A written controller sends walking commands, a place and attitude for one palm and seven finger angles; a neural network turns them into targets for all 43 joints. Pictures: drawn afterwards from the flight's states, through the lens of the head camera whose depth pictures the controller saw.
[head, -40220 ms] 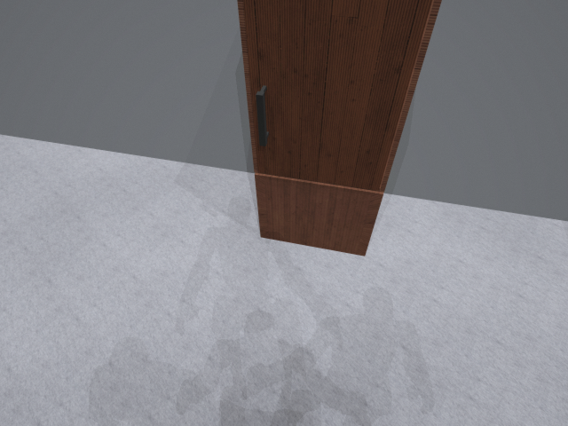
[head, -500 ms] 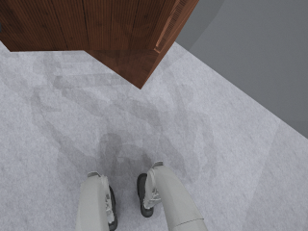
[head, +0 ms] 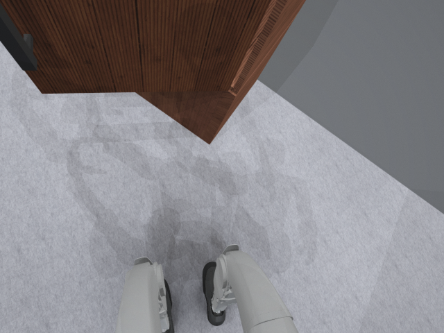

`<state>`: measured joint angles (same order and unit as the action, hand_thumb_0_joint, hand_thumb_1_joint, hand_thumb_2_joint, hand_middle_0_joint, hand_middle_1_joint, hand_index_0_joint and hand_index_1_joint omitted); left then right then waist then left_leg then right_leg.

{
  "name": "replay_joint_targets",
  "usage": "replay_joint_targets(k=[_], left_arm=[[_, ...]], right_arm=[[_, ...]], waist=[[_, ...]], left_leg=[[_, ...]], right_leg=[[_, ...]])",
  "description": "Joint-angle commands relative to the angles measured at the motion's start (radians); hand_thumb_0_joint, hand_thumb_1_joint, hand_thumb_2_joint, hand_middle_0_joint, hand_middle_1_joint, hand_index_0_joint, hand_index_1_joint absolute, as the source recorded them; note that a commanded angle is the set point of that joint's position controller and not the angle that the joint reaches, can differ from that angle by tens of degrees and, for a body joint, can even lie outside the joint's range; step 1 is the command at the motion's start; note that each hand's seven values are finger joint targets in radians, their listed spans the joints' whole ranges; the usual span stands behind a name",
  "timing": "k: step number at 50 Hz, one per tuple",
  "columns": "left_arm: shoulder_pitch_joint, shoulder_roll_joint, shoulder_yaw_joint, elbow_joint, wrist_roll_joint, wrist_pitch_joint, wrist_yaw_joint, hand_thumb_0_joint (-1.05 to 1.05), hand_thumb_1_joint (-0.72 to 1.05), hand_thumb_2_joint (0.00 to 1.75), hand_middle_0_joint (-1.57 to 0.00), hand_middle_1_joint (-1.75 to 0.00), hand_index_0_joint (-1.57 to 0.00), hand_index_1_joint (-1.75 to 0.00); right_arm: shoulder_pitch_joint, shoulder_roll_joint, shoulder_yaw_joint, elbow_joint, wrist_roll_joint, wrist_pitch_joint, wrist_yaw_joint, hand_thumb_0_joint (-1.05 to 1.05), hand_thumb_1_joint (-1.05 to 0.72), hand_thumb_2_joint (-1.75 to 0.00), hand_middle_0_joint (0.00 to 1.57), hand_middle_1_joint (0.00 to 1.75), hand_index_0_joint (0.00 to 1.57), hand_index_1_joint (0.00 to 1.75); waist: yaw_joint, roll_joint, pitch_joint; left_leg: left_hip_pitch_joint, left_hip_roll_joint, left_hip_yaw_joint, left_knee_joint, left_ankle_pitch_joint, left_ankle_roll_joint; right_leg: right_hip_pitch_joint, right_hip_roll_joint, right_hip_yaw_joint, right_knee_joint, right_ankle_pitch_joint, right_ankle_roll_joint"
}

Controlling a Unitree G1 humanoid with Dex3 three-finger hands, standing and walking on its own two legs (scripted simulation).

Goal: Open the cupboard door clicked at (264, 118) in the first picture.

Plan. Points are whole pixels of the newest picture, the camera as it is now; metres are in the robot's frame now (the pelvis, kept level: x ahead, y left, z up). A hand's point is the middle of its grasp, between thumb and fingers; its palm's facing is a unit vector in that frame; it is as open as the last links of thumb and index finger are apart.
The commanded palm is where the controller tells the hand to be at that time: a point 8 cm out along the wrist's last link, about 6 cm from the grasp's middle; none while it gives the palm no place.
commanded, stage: move the hooked fingers beside the handle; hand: left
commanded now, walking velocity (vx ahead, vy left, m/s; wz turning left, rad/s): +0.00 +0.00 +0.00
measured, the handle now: (1, 11) +0.58 +0.27 +0.05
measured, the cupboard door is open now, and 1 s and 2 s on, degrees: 42 42 41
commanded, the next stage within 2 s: slide the fingers in behind the handle in 0.02 s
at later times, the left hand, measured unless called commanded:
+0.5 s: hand out of the picture +0.53 +0.30 +0.05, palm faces +0.09 -1.00 -0.03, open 13.9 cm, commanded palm +0.53 +0.30 +0.04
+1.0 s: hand out of the picture +0.54 +0.28 +0.04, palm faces +0.06 -1.00 -0.03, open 13.9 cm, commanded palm +0.53 +0.27 +0.04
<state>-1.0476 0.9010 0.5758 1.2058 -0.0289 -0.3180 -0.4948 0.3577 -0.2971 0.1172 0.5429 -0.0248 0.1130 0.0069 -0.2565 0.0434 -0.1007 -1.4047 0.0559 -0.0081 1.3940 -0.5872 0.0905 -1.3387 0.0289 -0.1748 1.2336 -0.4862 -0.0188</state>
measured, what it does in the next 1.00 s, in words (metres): stands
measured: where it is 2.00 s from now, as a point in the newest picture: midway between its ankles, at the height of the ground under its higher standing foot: (189, 312)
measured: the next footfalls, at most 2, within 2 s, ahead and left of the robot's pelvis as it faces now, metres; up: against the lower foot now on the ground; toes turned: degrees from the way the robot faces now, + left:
none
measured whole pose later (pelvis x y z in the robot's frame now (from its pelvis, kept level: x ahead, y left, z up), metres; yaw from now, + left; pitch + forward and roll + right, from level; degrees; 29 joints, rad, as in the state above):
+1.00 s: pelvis +0.00 -0.01 +0.00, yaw +1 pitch +33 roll -8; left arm -1.03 0.78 0.50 1.19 -0.06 -0.35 -0.41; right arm 0.36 -0.28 0.10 0.59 -0.02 0.09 0.02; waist -0.23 0.04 -0.11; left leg -1.40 0.05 -0.01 1.39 -0.58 0.08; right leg -1.34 0.02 -0.17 1.25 -0.50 -0.03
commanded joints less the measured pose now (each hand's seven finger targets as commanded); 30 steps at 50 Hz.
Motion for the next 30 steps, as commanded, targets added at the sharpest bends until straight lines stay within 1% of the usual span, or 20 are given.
replay_joint_targets(k=[1, 2, 3, 4, 5, 6, 8, 10, 11, 13, 15, 16, 17, 18, 20, 22, 23, 25, 28, 30], left_arm=[[-0.35, 0.347, 0.059, -0.183, -0.037, -0.069, 0.004, 0.0, -0.5, 0.3, -0.3, -1.2, -0.3, -1.2], [-0.365, 0.363, 0.067, -0.192, -0.038, -0.074, 0.004, 0.0, -0.5, 0.3, -0.3, -1.2, -0.3, -1.2], [-0.364, 0.355, 0.055, -0.196, -0.033, -0.079, 0.002, 0.0, -0.5, 0.3, -0.3, -1.2, -0.3, -1.2], [-0.379, 0.338, 0.041, -0.197, -0.031, -0.085, -0.001, 0.0, -0.5, 0.3, -0.3, -1.2, -0.3, -1.2], [-0.372, 0.355, 0.056, -0.203, -0.032, -0.088, -0.001, 0.0, -0.5, 0.3, -0.3, -1.2, -0.3, -1.2], [-0.367, 0.33, 0.037, -0.205, -0.035, -0.09, -0.005, 0.0, -0.5, 0.3, -0.3, -1.2, -0.3, -1.2], [-0.344, 0.292, 0.019, -0.176, -0.047, -0.079, -0.016, 0.0, -0.5, 0.3, -0.3, -1.2, -0.3, -1.2], [-0.367, 0.259, -0.009, -0.176, -0.052, -0.072, -0.022, 0.0, -0.5, 0.3, -0.3, -1.2, -0.3, -1.2], [-0.361, 0.276, 0.01, -0.17, -0.054, -0.066, -0.019, 0.0, -0.5, 0.3, -0.3, -1.2, -0.3, -1.2], [-0.391, 0.281, 0.004, -0.176, -0.051, -0.059, -0.011, 0.0, -0.5, 0.3, -0.3, -1.2, -0.3, -1.2], [-0.392, 0.285, 0.007, -0.214, -0.043, -0.069, 0.002, 0.0, -0.5, 0.3, -0.3, -1.2, -0.3, -1.2], [-0.402, 0.27, 0.0, -0.219, -0.043, -0.071, 0.009, 0.0, -0.5, 0.3, -0.3, -1.2, -0.3, -1.2], [-0.409, 0.293, 0.019, -0.232, -0.043, -0.077, 0.019, 0.0, -0.5, 0.3, -0.3, -1.2, -0.3, -1.2], [-0.396, 0.283, 0.015, -0.226, -0.042, -0.078, 0.026, 0.0, -0.5, 0.3, -0.3, -1.2, -0.3, -1.2], [-0.401, 0.253, -0.001, -0.217, -0.04, -0.079, 0.035, 0.0, -0.5, 0.3, -0.3, -1.2, -0.3, -1.2], [-0.41, 0.276, -0.001, -0.186, -0.033, -0.071, 0.042, 0.0, -0.5, 0.3, -0.3, -1.2, -0.3, -1.2], [-0.418, 0.264, -0.015, -0.186, -0.031, -0.069, 0.042, 0.0, -0.5, 0.3, -0.3, -1.2, -0.3, -1.2], [-0.407, 0.273, -0.01, -0.212, -0.024, -0.077, 0.039, 0.0, -0.5, 0.3, -0.3, -1.2, -0.3, -1.2], [-0.424, 0.227, -0.041, -0.197, -0.04, -0.071, 0.033, 0.0, -0.5, 0.3, -0.3, -1.2, -0.3, -1.2], [-0.411, 0.212, -0.041, -0.219, -0.046, -0.077, 0.03, 0.0, -0.5, 0.3, -0.3, -1.2, -0.3, -1.2]], right_arm=[[0.224, -0.237, -0.08, -0.002, -0.004, -0.001, -0.023, 0.0, -0.9, -0.9, 0.2, 0.3, 0.2, 0.3], [0.225, -0.237, -0.079, -0.001, -0.004, -0.004, -0.025, 0.0, -0.9, -0.9, 0.2, 0.3, 0.2, 0.3], [0.222, -0.235, -0.077, 0.0, -0.003, -0.005, -0.024, 0.0, -0.9, -0.9, 0.2, 0.3, 0.2, 0.3], [0.225, -0.233, -0.078, 0.004, -0.002, -0.006, -0.022, 0.0, -0.9, -0.9, 0.2, 0.3, 0.2, 0.3], [0.231, -0.237, -0.08, 0.009, -0.004, -0.006, -0.022, 0.0, -0.9, -0.9, 0.2, 0.3, 0.2, 0.3], [0.23, -0.236, -0.082, 0.011, -0.002, -0.005, -0.021, 0.0, -0.9, -0.9, 0.2, 0.3, 0.2, 0.3], [0.228, -0.234, -0.082, 0.013, 0.0, -0.003, -0.021, 0.0, -0.9, -0.9, 0.2, 0.3, 0.2, 0.3], [0.233, -0.236, -0.083, 0.018, 0.002, -0.003, -0.021, 0.0, -0.9, -0.9, 0.2, 0.3, 0.2, 0.3], [0.229, -0.237, -0.083, 0.016, 0.003, -0.003, -0.023, 0.0, -0.9, -0.9, 0.2, 0.3, 0.2, 0.3], [0.226, -0.235, -0.08, 0.016, 0.004, -0.005, -0.027, 0.0, -0.9, -0.9, 0.2, 0.3, 0.2, 0.3], [0.232, -0.234, -0.081, 0.017, 0.001, -0.007, -0.024, 0.0, -0.9, -0.9, 0.2, 0.3, 0.2, 0.3], [0.227, -0.231, -0.083, 0.019, -0.001, -0.008, -0.021, 0.0, -0.9, -0.9, 0.2, 0.3, 0.2, 0.3], [0.229, -0.231, -0.084, 0.023, -0.002, -0.008, -0.022, 0.0, -0.9, -0.9, 0.2, 0.3, 0.2, 0.3], [0.225, -0.229, -0.083, 0.018, -0.001, -0.009, -0.021, 0.0, -0.9, -0.9, 0.2, 0.3, 0.2, 0.3], [0.226, -0.227, -0.084, 0.024, -0.002, -0.011, -0.019, 0.0, -0.9, -0.9, 0.2, 0.3, 0.2, 0.3], [0.217, -0.228, -0.076, 0.022, 0.001, -0.012, -0.021, 0.0, -0.9, -0.9, 0.2, 0.3, 0.2, 0.3], [0.216, -0.225, -0.074, 0.021, 0.001, -0.015, -0.022, 0.0, -0.9, -0.9, 0.2, 0.3, 0.2, 0.3], [0.225, -0.227, -0.077, 0.022, 0.0, -0.016, -0.022, 0.0, -0.9, -0.9, 0.2, 0.3, 0.2, 0.3], [0.218, -0.225, -0.079, 0.029, 0.001, -0.017, -0.024, 0.0, -0.9, -0.9, 0.2, 0.3, 0.2, 0.3], [0.227, -0.227, -0.084, 0.031, 0.0, -0.019, -0.021, 0.0, -0.9, -0.9, 0.2, 0.3, 0.2, 0.3]], waist=[[0.008, 0.271, -0.583], [0.007, 0.271, -0.589], [0.012, 0.297, -0.598], [0.005, 0.315, -0.594], [0.012, 0.324, -0.604], [0.009, 0.334, -0.616], [0.007, 0.306, -0.602], [-0.004, 0.309, -0.594], [0.001, 0.289, -0.595], [-0.006, 0.275, -0.596], [0.01, 0.336, -0.629], [0.006, 0.338, -0.625], [0.007, 0.317, -0.629], [0.013, 0.322, -0.63], [0.0, 0.307, -0.622], [-0.007, 0.282, -0.571], [-0.013, 0.27, -0.573], [0.004, 0.324, -0.622], [-0.018, 0.284, -0.593], [-0.004, 0.324, -0.625]], left_leg=[[0.6, 0.016, -0.175, -0.143, 0.588, -0.076], [0.586, 0.014, -0.17, -0.139, 0.581, -0.073], [0.592, 0.013, -0.169, -0.139, 0.581, -0.075], [0.623, 0.017, -0.181, -0.138, 0.605, -0.08], [0.644, 0.02, -0.187, -0.14, 0.624, -0.087], [0.66, 0.02, -0.187, -0.137, 0.628, -0.087], [0.636, 0.018, -0.182, -0.137, 0.601, -0.08], [0.656, 0.02, -0.194, -0.143, 0.606, -0.083], [0.632, 0.017, -0.186, -0.14, 0.57, -0.077], [0.592, 0.012, -0.175, -0.135, 0.536, -0.068], [0.653, 0.016, -0.186, -0.142, 0.578, -0.083], [0.656, 0.015, -0.186, -0.141, 0.575, -0.083], [0.651, 0.016, -0.186, -0.14, 0.574, -0.083], [0.636, 0.012, -0.177, -0.14, 0.564, -0.078], [0.634, 0.014, -0.176, -0.134, 0.562, -0.074], [0.558, 0.008, -0.158, -0.137, 0.482, -0.063], [0.534, 0.005, -0.149, -0.132, 0.475, -0.055], [0.595, 0.008, -0.158, -0.134, 0.529, -0.065], [0.564, 0.007, -0.153, -0.126, 0.509, -0.058], [0.631, 0.011, -0.171, -0.135, 0.563, -0.071]], right_leg=[[0.141, 0.035, 0.084, -0.077, 0.222, -0.003], [0.154, 0.035, 0.087, -0.074, 0.225, -0.003], [0.148, 0.035, 0.089, -0.072, 0.218, -0.005], [0.113, 0.033, 0.086, -0.066, 0.217, -0.007], [0.11, 0.033, 0.082, -0.066, 0.215, -0.007], [0.098, 0.032, 0.085, -0.068, 0.216, -0.006], [0.104, 0.033, 0.085, -0.072, 0.212, -0.004], [0.082, 0.03, 0.081, -0.074, 0.207, -0.004], [0.095, 0.03, 0.084, -0.076, 0.203, -0.002], [0.115, 0.031, 0.089, -0.074, 0.203, -0.001], [0.092, 0.029, 0.087, -0.068, 0.201, -0.006], [0.086, 0.028, 0.087, -0.071, 0.203, -0.006], [0.103, 0.029, 0.086, -0.07, 0.206, -0.006], [0.118, 0.03, 0.092, -0.073, 0.207, -0.006], [0.107, 0.03, 0.093, -0.074, 0.21, -0.005], [0.133, 0.031, 0.1, -0.08, 0.188, -0.004], [0.156, 0.032, 0.104, -0.082, 0.196, -0.003], [0.146, 0.03, 0.099, -0.072, 0.211, -0.009], [0.148, 0.03, 0.102, -0.08, 0.216, -0.004], [0.121, 0.03, 0.094, -0.074, 0.22, -0.009]])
